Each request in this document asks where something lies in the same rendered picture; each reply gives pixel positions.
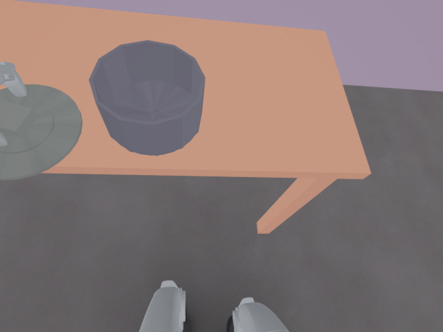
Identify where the pot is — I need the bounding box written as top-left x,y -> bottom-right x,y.
89,40 -> 206,156

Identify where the left robot hand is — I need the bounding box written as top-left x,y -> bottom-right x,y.
0,62 -> 27,147

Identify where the left robot thigh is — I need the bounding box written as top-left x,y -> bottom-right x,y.
139,286 -> 186,332

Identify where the table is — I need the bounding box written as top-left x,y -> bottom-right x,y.
0,0 -> 371,234

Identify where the lid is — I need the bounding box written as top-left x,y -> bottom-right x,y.
0,84 -> 82,181

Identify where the knob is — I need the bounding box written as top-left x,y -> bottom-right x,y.
0,102 -> 38,138

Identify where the right robot shin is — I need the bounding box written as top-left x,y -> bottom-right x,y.
234,297 -> 254,332

